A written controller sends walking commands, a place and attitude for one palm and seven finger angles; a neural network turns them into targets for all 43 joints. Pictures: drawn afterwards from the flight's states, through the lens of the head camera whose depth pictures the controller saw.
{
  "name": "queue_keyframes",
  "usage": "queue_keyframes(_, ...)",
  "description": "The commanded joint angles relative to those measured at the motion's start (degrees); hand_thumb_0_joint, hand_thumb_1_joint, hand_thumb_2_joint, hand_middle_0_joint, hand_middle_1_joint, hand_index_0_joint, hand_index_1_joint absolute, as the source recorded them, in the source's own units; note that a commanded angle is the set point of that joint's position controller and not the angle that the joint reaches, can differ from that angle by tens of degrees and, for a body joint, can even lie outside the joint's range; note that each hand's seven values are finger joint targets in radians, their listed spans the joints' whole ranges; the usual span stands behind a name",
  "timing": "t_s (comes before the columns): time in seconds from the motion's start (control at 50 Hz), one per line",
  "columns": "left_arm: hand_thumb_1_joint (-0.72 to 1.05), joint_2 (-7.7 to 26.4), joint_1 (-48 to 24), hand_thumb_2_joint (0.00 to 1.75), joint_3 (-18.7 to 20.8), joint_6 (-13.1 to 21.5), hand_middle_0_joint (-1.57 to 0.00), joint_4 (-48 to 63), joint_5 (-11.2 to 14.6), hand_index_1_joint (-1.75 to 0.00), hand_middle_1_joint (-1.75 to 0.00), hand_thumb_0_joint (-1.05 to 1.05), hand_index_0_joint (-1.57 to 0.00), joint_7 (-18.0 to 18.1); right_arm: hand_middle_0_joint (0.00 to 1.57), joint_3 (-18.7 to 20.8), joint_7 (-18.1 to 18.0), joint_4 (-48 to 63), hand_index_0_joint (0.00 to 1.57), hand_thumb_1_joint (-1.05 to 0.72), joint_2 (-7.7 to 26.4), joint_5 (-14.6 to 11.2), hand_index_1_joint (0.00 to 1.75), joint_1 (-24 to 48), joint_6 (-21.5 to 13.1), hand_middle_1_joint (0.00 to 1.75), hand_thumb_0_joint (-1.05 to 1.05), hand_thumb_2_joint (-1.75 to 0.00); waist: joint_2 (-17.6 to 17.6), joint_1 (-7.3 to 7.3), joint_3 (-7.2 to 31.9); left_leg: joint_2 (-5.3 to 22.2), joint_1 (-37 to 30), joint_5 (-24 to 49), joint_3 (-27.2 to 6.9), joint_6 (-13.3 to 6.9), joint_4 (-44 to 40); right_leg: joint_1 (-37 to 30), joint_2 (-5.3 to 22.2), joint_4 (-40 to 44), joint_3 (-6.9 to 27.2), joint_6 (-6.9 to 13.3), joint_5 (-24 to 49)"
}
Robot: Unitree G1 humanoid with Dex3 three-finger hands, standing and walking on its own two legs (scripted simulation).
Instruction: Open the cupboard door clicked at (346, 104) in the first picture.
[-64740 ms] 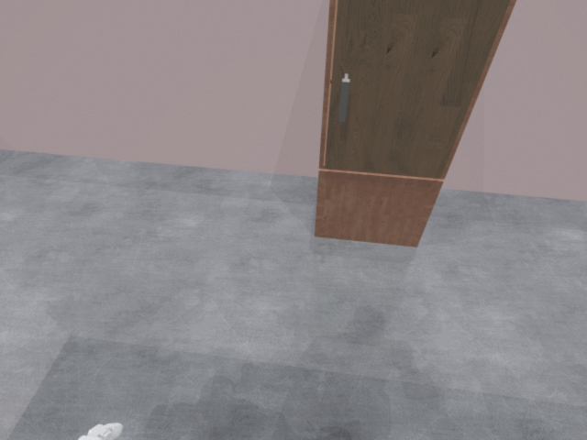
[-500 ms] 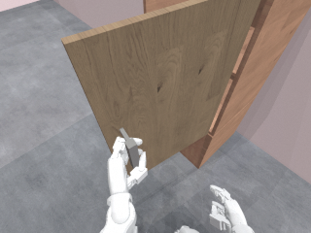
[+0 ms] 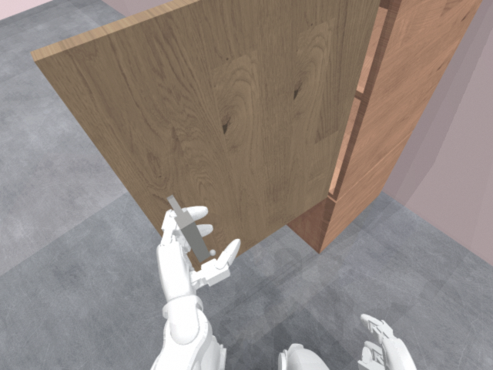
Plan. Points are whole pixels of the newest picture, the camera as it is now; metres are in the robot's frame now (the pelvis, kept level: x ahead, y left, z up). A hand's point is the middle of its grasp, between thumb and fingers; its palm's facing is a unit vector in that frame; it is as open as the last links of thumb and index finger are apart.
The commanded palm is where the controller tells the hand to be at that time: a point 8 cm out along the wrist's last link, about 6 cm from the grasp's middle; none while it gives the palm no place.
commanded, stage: open thumb and fingers to let go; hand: left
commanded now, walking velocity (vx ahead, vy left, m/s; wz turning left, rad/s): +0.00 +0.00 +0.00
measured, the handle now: (188, 229) +0.33 +0.10 +0.04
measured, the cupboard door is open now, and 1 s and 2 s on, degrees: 82 83 83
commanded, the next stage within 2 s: slide the hand sideways off the handle in 0.46 s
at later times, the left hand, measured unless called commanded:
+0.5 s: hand (205, 254) +0.29 +0.07 +0.03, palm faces +0.18 -0.98 -0.01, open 14.7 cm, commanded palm +0.25 +0.12 +0.03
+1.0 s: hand (194, 283) +0.25 +0.09 +0.03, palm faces -0.17 -0.98 +0.02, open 16.2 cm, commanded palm +0.23 +0.14 +0.03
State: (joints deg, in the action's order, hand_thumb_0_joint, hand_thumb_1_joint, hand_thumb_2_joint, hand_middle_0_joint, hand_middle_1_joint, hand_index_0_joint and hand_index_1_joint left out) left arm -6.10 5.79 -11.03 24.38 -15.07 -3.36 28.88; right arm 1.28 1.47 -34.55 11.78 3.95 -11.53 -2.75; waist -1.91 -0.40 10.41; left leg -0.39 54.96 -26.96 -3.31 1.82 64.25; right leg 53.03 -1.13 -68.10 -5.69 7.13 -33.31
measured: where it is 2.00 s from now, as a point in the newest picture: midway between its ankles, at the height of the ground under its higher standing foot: outside the picture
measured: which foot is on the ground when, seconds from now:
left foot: down 0.00-1.00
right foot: down 0.00-1.00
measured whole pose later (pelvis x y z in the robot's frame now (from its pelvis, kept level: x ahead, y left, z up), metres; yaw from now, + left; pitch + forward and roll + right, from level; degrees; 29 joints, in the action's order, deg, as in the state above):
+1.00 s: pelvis -0.01 +0.09 -0.01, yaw -4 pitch +17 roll -1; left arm -1.8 10.3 -20.2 22.7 -6.7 -6.1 13.7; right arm -0.7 2.9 -24.5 10.9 1.2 -13.2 1.5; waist -1.6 -1.0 10.2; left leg -1.6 58.5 -30.1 0.4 -2.3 71.8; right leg 55.4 -0.3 -71.3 -1.1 0.1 -32.7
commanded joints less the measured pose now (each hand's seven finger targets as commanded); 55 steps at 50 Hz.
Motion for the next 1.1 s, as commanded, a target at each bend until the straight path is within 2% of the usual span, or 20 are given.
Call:
queue_keyframes(0.0,-0.43,-0.3,-5.85,0.33,0.9,4.87,-0.3,12.06,-0.85,-1.21,-1.21,0.0,-0.3,-0.14,0.2,0.98,-0.33,8.51,0.2,-0.9,3.33,-0.04,0.3,3.88,-2.74,0.3,0.0,-0.9,11.89,-0.84,15.55,-1.67,1.51,5.31,0.63,-1.67,0.3,-21.66,7.87,17.71,18.5,-9.65,29.92)
queue_keyframes(0.06,-0.5,-0.27,-5.54,0.3,1.41,4.65,-0.3,11.35,-0.98,-1.2,-1.2,0.0,-0.3,0.28,0.2,1.03,-0.45,8.79,0.2,-0.9,3.37,0.02,0.3,4.21,-2.64,0.3,0.0,-0.9,11.56,-0.85,14.21,-1.71,1.42,4.67,0.62,-1.79,0.18,-20.08,7.53,18.04,17.95,-9.24,26.49)
queue_keyframes(0.12,-0.5,-0.14,-8.41,0.3,1.53,4.82,-0.27,11.47,-1.05,-1.05,-1.05,0.0,-0.27,0.83,0.2,1.07,-0.81,8.61,0.2,-0.9,3.4,0.1,0.3,4.34,-2.67,0.3,0.0,-0.9,11.28,-1.33,13.8,-1.69,0.68,4.43,0.74,-1.95,0.39,-18.66,7.31,18.46,17.93,-9.22,23.87)
queue_keyframes(0.32,-0.5,-3.83,-8.91,0.3,-1.1,2.99,-0.19,11.01,-2.07,-0.55,-0.55,0.0,-0.19,2.95,0.2,0.76,-0.88,9.64,0.2,-0.9,3.25,0.19,0.3,3.84,-2.69,0.3,0.0,-0.9,8.14,-1.04,16.28,-1.77,-5.93,7.25,1.73,-2.36,-1.7,-14.79,4.55,15.81,10.83,-7.77,23.63)
queue_keyframes(0.42,-0.5,-5.3,-8.12,0.3,-1.75,1.44,-0.15,10.6,-2.51,-0.3,-0.3,0.0,-0.15,4.25,0.2,0.4,-0.63,10.3,0.2,-0.9,3.09,0.18,0.3,4.12,-2.58,0.3,0.0,-0.9,7.33,-0.45,15.06,-1.59,-8.47,8.46,1.92,-2.33,-3.25,-12.52,2.57,14.36,6.6,-6.48,21.19)
queue_keyframes(0.44,-0.5,-6.19,-8.43,0.3,-2.43,1.0,-0.15,10.99,-2.73,-0.3,-0.3,0.0,-0.15,4.5,0.2,0.42,-0.55,10.7,0.2,-0.9,3.17,0.14,0.3,4.54,-2.7,0.3,0.0,-0.9,5.2,-0.19,15.22,-1.54,-9.29,9.26,1.83,-2.44,-3.31,-11.38,1.9,13.64,5.45,-5.82,20.18)
queue_keyframes(0.48,-0.5,-6.88,-9.05,0.3,-2.62,0.39,-0.15,9.8,-2.82,-0.3,-0.3,0.0,-0.15,4.99,0.2,0.14,-0.32,10.47,0.2,-0.9,3.17,0.29,0.3,4.76,-2.74,0.3,0.0,-0.9,6.22,-0.37,14.09,-1.38,-9.44,8.59,1.75,-2.41,-3.57,-9.62,1.44,13.34,4.4,-5.66,17.73)
queue_keyframes(0.54,-0.5,-8.29,-9.32,0.3,-3.58,-0.46,-0.15,9.75,-3.24,-0.3,-0.3,0.0,-0.15,5.58,0.2,0.01,0.06,10.9,0.2,-0.9,3.28,0.19,0.3,5.63,-2.77,0.3,0.0,-0.9,4.23,0.25,13.65,-1.13,-10.32,9.17,1.13,-2.28,-4.33,-8.17,0.58,12.17,2.82,-4.71,15.62)
queue_keyframes(0.56,-0.5,-0.6,-9.81,0.3,-17.49,2.64,-0.15,12.47,-10.47,-0.3,-0.3,0.0,-0.15,-7.08,0.2,0.41,0.64,10.3,0.2,-0.9,6.61,-0.59,0.3,1.33,-2.05,0.3,0.0,-0.9,6.31,-7.1,9.51,-0.87,-10.66,9.18,1.51,-3.53,-1.95,-3.55,1.64,11.66,4.92,-5.31,19.42)
queue_keyframes(0.58,-0.5,2.87,-13.36,0.3,-13.6,6.0,-0.15,16.97,-8.06,-0.3,-0.3,0.0,-0.15,-13.73,0.2,1.14,0.66,11.46,0.2,-0.9,5.65,-0.77,0.3,1.16,-1.6,0.3,0.0,-0.9,3.78,-4.64,14.65,-1.03,-10.71,10.58,1.27,-3.65,-1.17,-6.08,2.15,10.13,5.45,-4.83,21.83)
queue_keyframes(0.64,-0.5,4.81,-9.8,0.3,-11.95,8.08,-0.15,19.45,-2.73,-0.3,-0.3,0.0,-0.15,-23.52,0.2,1.05,0.42,14.48,0.2,-0.9,5.59,-1.88,0.3,1.9,-1.01,0.3,0.0,-0.9,0.83,-2.76,17.85,-0.95,-12.68,10.95,1.04,-3.6,-1.64,-7.64,1.74,8.97,5.51,-4.16,21.57)
queue_keyframes(0.7,-0.5,-0.12,-8.06,0.3,-11.23,5.53,-0.15,19.2,4.46,-0.3,-0.3,0.0,-0.15,-24.73,0.2,0.45,0.01,16.59,0.2,-0.9,5.45,-3.25,0.3,3.07,-0.97,0.3,0.0,-0.9,2.19,-2.45,14.25,-0.58,-13.61,5.88,0.23,-3.09,-3.94,-4.88,0.77,10.54,3.55,-4.41,13.04)
queue_keyframes(0.74,-0.5,-0.68,-5.71,0.3,-9.15,3.04,-0.15,18.15,6.37,-0.3,-0.3,0.0,-0.15,-22.67,0.2,0.17,-0.08,17.55,0.2,-0.9,5.91,-3.6,0.3,3.49,-0.51,0.3,0.0,-0.9,3.98,-1.56,11.83,-0.53,-12.58,3.88,-0.55,-2.88,-5.51,-4.58,0.37,10.64,2.6,-4.35,9.94)
queue_keyframes(0.8,-0.5,-0.16,-6.34,0.3,-8.65,1.88,-0.15,18.6,3.42,-0.3,-0.3,0.0,-0.15,-18.24,0.2,0.39,0.12,17.97,0.2,-0.9,6.1,-3.15,0.3,2.87,0.21,0.3,0.0,-0.9,6.41,-1.99,11.97,-0.25,-11.65,3.69,-1.27,-2.82,-5.26,-2.7,0.56,8.9,2.12,-4.67,9.47)
queue_keyframes(0.86,-0.5,1.7,-2.63,0.3,-8.46,2.5,-0.15,19.17,-1.74,-0.3,-0.3,0.0,-0.15,-15.34,0.2,0.63,0.76,18.43,0.2,-0.9,5.95,-2.76,0.3,2.45,0.79,0.3,0.0,-0.9,5.51,-0.84,13.17,-0.16,-10.97,5.14,-1.39,-2.53,-4.66,-1.8,0.73,6.78,2.16,-4.27,9.91)
queue_keyframes(0.9,-0.5,2.19,-1.02,0.3,-8.62,2.75,-0.15,20.35,-3.38,-0.3,-0.3,0.0,-0.15,-14.35,0.2,0.58,1.13,18.89,0.2,-0.9,5.68,-2.6,0.3,2.41,1.28,0.3,0.0,-0.9,4.96,-0.38,13.99,-0.2,-10.91,5.07,-1.23,-2.4,-4.5,-1.94,0.69,6.41,2.34,-4.1,9.7)
queue_keyframes(0.94,-0.5,3.21,0.2,0.3,-8.42,2.64,-0.15,21.84,-4.16,-0.3,-0.3,0.0,-0.15,-14.19,0.2,0.58,1.22,19.65,0.2,-0.9,5.78,-2.64,0.3,2.66,1.85,0.3,0.0,-0.9,3.04,0.24,14.5,-0.14,-11.46,4.84,-1.36,-2.15,-4.83,-1.76,0.69,6.18,2.4,-3.89,9.34)
queue_keyframes(0.96,-0.5,2.64,-0.46,0.3,-9.45,2.46,-0.15,22.65,-4.36,-0.3,-0.3,0.0,-0.15,-14.32,0.2,0.44,1.24,19.83,0.2,-0.9,5.64,-2.71,0.3,2.82,2.16,0.3,0.0,-0.9,2.07,-0.12,14.06,-0.05,-11.99,4.19,-1.4,-2.1,-4.99,-1.13,0.72,6.26,2.47,-3.96,9.07)
queue_keyframes(1.06,-0.5,3.26,3.6,0.3,-9.26,1.49,-0.15,26.59,-1.51,-0.3,-0.3,0.0,-0.15,-16.38,0.2,0.03,0.49,20.87,0.2,-0.9,5.51,-3.18,0.3,2.81,2.52,0.3,0.0,-0.9,2.01,-0.04,13.12,0.12,-12.9,3.18,-1.82,-1.94,-6.37,-2.64,0.33,7.4,2.24,-4.01,8.82)
queue_keyframes(1.08,-0.5,2.71,4.42,0.3,-9.68,1.31,-0.15,27.01,-0.87,-0.3,-0.3,0.0,-0.15,-16.83,0.2,0.02,0.29,21.01,0.2,-0.9,5.47,-3.34,0.3,2.65,2.49,0.3,0.0,-0.9,3.01,-0.61,12.36,0.22,-12.94,3.28,-1.99,-2.05,-6.39,-2.68,0.22,7.69,2.08,-4.18,9.1)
